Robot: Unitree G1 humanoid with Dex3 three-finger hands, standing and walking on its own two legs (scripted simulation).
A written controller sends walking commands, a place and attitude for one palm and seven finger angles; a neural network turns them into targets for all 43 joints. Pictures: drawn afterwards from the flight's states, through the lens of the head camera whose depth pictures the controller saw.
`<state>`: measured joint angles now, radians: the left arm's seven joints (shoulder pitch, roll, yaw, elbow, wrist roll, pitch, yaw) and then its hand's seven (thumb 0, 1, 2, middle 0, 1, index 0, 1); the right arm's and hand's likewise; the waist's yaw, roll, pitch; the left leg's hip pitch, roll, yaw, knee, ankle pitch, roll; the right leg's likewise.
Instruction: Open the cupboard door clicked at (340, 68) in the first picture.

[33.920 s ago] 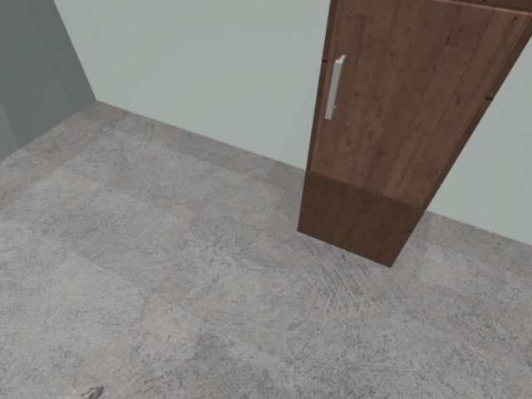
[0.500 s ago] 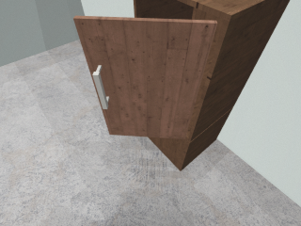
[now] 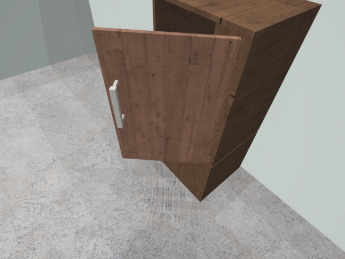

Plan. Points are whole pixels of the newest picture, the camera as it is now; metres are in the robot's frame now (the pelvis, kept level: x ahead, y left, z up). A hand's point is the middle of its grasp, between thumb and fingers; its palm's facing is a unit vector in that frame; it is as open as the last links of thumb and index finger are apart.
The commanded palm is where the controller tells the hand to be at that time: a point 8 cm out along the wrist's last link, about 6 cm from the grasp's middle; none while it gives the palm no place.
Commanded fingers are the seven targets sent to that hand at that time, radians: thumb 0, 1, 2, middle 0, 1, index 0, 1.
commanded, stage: come to a stop and stand still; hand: left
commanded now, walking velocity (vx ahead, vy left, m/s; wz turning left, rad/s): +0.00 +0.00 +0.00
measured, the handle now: (118, 105) +0.58 +0.22 +0.01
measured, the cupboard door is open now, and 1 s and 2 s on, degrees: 46 46 46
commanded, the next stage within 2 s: look again from close up in 0.52 s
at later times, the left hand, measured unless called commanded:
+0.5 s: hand out of the picture -0.03 +0.16 -0.18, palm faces +0.06 -0.99 -0.13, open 7.4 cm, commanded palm none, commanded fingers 0.00 0.90 0.90 -0.20 -0.30 -0.20 -0.30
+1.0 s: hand out of the picture +0.05 +0.21 -0.17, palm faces +0.01 -0.97 -0.24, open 7.4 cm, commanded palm none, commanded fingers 0.00 0.90 0.90 -0.20 -0.30 -0.20 -0.30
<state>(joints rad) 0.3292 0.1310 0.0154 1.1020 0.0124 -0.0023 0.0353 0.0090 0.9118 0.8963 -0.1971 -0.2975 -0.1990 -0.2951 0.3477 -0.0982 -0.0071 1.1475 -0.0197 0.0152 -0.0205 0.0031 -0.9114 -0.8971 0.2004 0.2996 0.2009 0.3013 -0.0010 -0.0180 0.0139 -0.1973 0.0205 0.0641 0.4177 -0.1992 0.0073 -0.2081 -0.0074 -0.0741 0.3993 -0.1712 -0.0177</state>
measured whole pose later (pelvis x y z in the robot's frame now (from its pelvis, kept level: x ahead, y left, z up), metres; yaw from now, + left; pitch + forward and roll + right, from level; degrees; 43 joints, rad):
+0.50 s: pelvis +0.01 +0.02 +0.00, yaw -1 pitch -1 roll +0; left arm 0.36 0.09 0.01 1.12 0.02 -0.01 0.04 0.01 0.91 0.90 -0.20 -0.30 -0.20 -0.30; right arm 0.32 -0.10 -0.01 1.13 -0.02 -0.01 -0.03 0.01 -0.92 -0.90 0.20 0.30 0.20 0.30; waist 0.01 -0.02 0.01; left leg -0.20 -0.01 0.09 0.42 -0.21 0.04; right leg -0.23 -0.04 -0.05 0.43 -0.19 0.01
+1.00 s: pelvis +0.03 +0.02 -0.01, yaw +0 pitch -1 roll +0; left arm 0.27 0.17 -0.01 1.08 0.01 -0.03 0.04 0.01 0.91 0.90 -0.20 -0.30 -0.20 -0.30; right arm 0.30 -0.18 0.01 1.06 -0.02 -0.03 -0.02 0.01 -0.93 -0.90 0.20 0.30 0.20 0.30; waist 0.00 0.03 0.00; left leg -0.18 -0.02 0.08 0.47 -0.28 0.04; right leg -0.22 -0.06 -0.05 0.50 -0.27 0.02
